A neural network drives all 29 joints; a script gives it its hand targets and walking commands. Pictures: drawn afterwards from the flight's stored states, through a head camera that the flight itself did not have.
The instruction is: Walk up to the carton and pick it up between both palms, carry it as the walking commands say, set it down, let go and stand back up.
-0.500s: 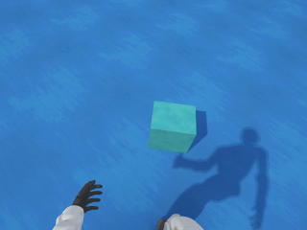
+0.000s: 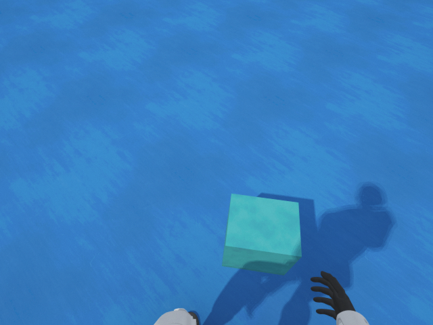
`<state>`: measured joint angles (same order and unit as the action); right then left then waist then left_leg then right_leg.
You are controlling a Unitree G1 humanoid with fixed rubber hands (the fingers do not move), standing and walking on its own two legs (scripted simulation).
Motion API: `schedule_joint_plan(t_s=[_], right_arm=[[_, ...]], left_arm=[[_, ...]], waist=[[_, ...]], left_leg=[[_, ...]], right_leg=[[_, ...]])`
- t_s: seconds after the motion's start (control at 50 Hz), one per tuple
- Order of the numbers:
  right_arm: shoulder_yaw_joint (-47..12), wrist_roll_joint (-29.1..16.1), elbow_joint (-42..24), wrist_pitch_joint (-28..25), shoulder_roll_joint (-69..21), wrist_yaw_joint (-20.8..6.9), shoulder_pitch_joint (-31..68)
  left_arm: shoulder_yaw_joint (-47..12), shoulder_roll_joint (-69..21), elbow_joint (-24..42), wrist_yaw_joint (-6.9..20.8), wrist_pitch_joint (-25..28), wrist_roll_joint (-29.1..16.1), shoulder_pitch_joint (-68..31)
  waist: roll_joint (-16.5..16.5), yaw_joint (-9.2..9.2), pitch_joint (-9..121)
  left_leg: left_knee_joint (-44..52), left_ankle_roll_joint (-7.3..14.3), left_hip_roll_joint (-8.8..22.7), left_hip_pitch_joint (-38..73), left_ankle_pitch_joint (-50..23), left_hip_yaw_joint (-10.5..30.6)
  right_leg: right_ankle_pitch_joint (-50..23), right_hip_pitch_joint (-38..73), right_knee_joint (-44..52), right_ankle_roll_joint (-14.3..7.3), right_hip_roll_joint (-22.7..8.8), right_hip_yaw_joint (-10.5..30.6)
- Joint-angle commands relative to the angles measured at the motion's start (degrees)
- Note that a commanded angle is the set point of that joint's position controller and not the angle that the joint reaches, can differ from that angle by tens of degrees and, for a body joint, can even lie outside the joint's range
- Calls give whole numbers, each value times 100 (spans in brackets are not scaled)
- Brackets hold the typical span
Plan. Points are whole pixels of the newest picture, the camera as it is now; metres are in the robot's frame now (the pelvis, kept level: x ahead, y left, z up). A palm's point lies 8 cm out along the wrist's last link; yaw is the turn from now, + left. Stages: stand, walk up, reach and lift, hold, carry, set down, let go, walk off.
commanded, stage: walk up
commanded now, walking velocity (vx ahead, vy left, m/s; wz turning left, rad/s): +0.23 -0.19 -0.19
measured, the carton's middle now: (258, 235) +0.53 -0.15 -0.62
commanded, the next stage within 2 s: none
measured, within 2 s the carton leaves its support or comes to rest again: neither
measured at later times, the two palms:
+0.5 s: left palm (150, 270) +0.23 +0.16 -0.10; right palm out of the picture +0.05 -0.35 -0.13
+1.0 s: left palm out of the picture +0.08 +0.16 -0.12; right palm out of the picture +0.02 -0.34 -0.10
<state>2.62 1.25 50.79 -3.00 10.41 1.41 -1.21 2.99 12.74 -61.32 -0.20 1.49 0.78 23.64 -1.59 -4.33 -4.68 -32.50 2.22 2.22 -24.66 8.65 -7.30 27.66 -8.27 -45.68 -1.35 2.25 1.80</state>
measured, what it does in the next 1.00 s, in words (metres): steps on the spot: right foot, then left foot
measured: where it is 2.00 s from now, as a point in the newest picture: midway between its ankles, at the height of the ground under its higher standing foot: outside the picture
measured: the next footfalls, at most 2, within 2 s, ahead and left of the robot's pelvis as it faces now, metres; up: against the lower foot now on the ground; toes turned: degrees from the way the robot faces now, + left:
right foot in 0.44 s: +0.17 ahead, -0.20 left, +0.00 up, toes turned -7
left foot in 0.84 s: +0.01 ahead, -0.01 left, +0.00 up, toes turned -1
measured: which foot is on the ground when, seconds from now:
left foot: down 0.00-0.42, up 0.44-0.82, down 0.84-1.00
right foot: up 0.00-0.42, down 0.44-0.84, up 0.86-1.00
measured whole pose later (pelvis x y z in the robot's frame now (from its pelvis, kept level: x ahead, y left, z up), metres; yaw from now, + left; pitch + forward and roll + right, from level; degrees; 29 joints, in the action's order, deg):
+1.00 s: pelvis +0.04 -0.09 +0.02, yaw -3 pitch +0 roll -1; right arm 1.7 1.7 59.3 0.6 12.0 0.6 -18.0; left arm 1.8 13.7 -56.0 -0.1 -2.0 1.3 16.0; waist -1.5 0.1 -0.1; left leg -19.3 3.0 -1.4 -2.5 16.6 -2.6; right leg 14.9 -18.6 -36.0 1.1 -0.1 -0.7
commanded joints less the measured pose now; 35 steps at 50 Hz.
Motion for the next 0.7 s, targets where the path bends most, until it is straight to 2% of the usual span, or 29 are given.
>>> schedule_joint_plan(t_s=[0.0,0.02,0.04,0.06,0.1,0.12,0.14,0.16,0.18,0.2,0.24,0.28,0.32,0.34,0.36,0.38,0.4,0.42,0.44,0.46,0.48,0.5,0.52,0.56,0.6,0.62,0.64,0.66,0.68], right_arm=[[462,-54,355,48,1538,144,-2246],[357,-37,316,26,1242,133,-1681],[294,-2,312,12,1012,118,-1283],[280,7,325,-6,924,85,-1223],[266,-13,382,-45,867,34,-1246],[272,1,481,-68,901,36,-1431],[273,30,550,-84,970,50,-1580],[230,49,552,-97,946,53,-1653],[250,23,505,-58,1089,67,-1637],[256,14,560,-46,1086,59,-1766],[331,15,541,89,1253,60,-1862],[426,18,397,228,1485,79,-1871],[491,29,262,348,1516,115,-1751],[518,26,182,386,1533,125,-1705],[529,9,124,428,1496,120,-1680],[466,6,111,449,1262,90,-1777],[369,3,72,504,829,47,-2115],[296,19,26,621,572,91,-2216],[300,-111,3,672,636,140,-2206],[306,-98,36,707,838,136,-2238],[317,-76,1,726,931,126,-1983],[342,-78,71,735,984,86,-2000],[336,-88,92,749,953,51,-2004],[302,-66,124,792,868,-5,-1880],[257,-77,35,804,816,-34,-1549],[234,-90,-11,792,812,-47,-1496],[139,-38,59,783,633,-79,-1533],[140,-44,56,757,728,-117,-1576],[132,-37,63,729,770,-139,-1420]], left_arm=[[290,692,503,-55,-60,73,-260],[281,617,558,10,-126,98,-526],[263,445,494,61,-171,107,-452],[240,306,536,125,-235,109,-413],[177,151,494,209,-313,92,-450],[137,78,528,236,-327,82,-580],[117,22,614,245,-352,91,-787],[77,-7,694,230,-369,58,-956],[82,127,740,194,-393,39,-1046],[68,157,759,179,-379,-6,-946],[91,277,800,197,-429,-42,-902],[120,423,994,230,-515,-11,-1189],[140,503,1144,252,-574,17,-1348],[160,594,1160,249,-578,24,-1271],[195,688,1123,240,-557,47,-1105],[231,907,1056,202,-493,89,-908],[284,1276,1097,153,-417,148,-976],[268,1567,1224,125,-368,132,-1141],[292,1471,1267,40,-368,77,-1211],[303,1393,1426,-3,-400,68,-1469],[259,1179,1495,-42,-420,101,-1635],[205,984,1554,-79,-427,104,-1812],[171,940,1595,-123,-413,90,-1788],[87,772,1635,-173,-424,75,-1714],[60,753,1637,-161,-410,73,-1568],[38,814,1616,-155,-387,58,-1497],[-10,751,1449,-118,-295,36,-1212],[-2,843,1476,-120,-295,20,-1366],[-1,925,1434,-115,-275,13,-1356]], waist=[[618,922,1819],[434,721,1022],[700,510,409],[1048,396,214],[1103,280,98],[1157,301,102],[1119,326,145],[1217,351,135],[1175,372,42],[1355,388,345],[1617,439,690],[1713,519,949],[1708,505,758],[1618,452,693],[1262,352,705],[834,236,802],[-730,393,680],[-1431,542,552],[-1230,403,1204],[-1118,475,1521],[-1029,490,1382],[-929,584,1245],[-960,614,1274],[-759,583,1091],[-800,464,900],[-771,492,933],[-796,495,1323],[-831,548,1200],[-803,518,972]], left_leg=[[1290,1180,2958,3245,-2027,3153],[1733,882,2507,2149,-751,2544],[2025,619,2109,1299,-227,1979],[2128,490,1880,851,-49,1533],[2160,371,1631,508,-308,938],[2140,336,1526,630,-502,735],[2065,374,1539,790,-842,695],[1919,446,1577,940,-1862,572],[1443,475,1517,1074,-4061,424],[1204,378,1371,1307,-4993,169],[975,362,1319,1411,-5197,-9],[970,448,1548,1399,-4053,244],[1039,441,1830,1147,-2878,630],[962,351,1862,1039,-2293,748],[685,213,1827,846,-1655,725],[5,-50,1532,651,-790,611],[-1302,-390,752,54,1557,108],[-2754,-602,79,-442,3038,251],[-3673,-544,131,-222,3027,574],[-4197,-548,67,-271,2773,630],[-4326,-508,78,-231,2412,716],[-4340,-515,30,-269,2153,757],[-4304,-538,-2,-366,1963,753],[-3943,-558,-71,-285,1847,663],[-3094,-548,-122,-182,1898,584],[-2725,-507,-166,-67,1942,565],[-2171,-398,-144,278,1919,690],[-1647,-342,-222,559,2041,579],[-1112,-310,-312,740,2122,583]], right_leg=[[113,-2768,-3832,315,-463,275],[-518,-2713,-3594,288,-637,271],[-792,-2533,-3316,315,-718,198],[-1013,-2304,-3044,303,-737,144],[-1200,-2034,-2437,331,-695,-99],[-1268,-2074,-1928,359,-679,-228],[-1426,-2132,-1559,387,-662,-281],[-1513,-2181,-1068,426,-613,-372],[-1363,-2076,-630,473,-511,-336],[-1446,-1850,-184,468,-400,-425],[-1563,-1481,209,486,-257,-602],[-1460,-1327,421,463,-323,-550],[-1313,-1214,764,421,-473,-339],[-1364,-1006,1134,386,-566,-227],[-1693,-538,1744,330,-589,-272],[-2312,41,2353,183,-810,-53],[-4445,261,2788,-136,-1667,772],[-6948,9,2373,-581,-2336,1480],[-7340,21,2342,-1207,-2495,975],[-6253,-89,2511,-1288,-2339,903],[-4894,-293,2657,-1115,-1902,812],[-4661,-266,2572,-964,-1604,585],[-4307,-173,2561,-822,-1520,477],[-3544,-299,2709,-777,-1486,459],[-3097,-277,2824,-831,-1471,666],[-2707,-257,2933,-836,-1436,731],[-829,-110,3270,-765,-1488,1025],[-147,-375,3554,-740,-1492,1119],[-57,-503,3641,-713,-1547,1291]])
